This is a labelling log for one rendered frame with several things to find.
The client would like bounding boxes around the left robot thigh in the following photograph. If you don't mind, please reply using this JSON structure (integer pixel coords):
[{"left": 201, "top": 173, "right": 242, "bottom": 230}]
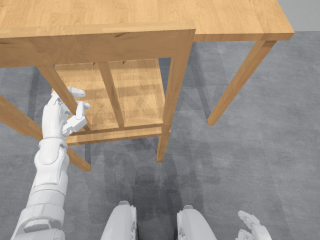
[{"left": 100, "top": 204, "right": 137, "bottom": 240}]

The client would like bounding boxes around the table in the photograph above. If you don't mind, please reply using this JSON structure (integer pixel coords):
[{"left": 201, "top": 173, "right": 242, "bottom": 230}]
[{"left": 0, "top": 0, "right": 295, "bottom": 136}]

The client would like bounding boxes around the left robot upper arm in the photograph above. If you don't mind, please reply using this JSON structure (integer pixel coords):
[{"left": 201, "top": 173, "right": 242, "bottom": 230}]
[{"left": 13, "top": 228, "right": 65, "bottom": 240}]

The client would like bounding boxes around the left robot shin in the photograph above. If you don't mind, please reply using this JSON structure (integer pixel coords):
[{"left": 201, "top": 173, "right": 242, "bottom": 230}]
[{"left": 119, "top": 201, "right": 136, "bottom": 240}]

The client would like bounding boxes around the right robot hand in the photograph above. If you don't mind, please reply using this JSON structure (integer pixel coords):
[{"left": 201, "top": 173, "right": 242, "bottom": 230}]
[{"left": 235, "top": 210, "right": 272, "bottom": 240}]

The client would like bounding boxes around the chair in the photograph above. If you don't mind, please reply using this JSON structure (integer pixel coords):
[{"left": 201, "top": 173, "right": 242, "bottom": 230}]
[{"left": 0, "top": 20, "right": 196, "bottom": 172}]

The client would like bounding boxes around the robot left forearm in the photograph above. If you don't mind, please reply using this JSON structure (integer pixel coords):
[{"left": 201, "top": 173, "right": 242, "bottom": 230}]
[{"left": 10, "top": 137, "right": 70, "bottom": 240}]

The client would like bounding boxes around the left robot hand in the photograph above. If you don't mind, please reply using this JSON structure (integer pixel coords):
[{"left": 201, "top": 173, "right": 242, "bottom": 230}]
[{"left": 42, "top": 86, "right": 91, "bottom": 142}]

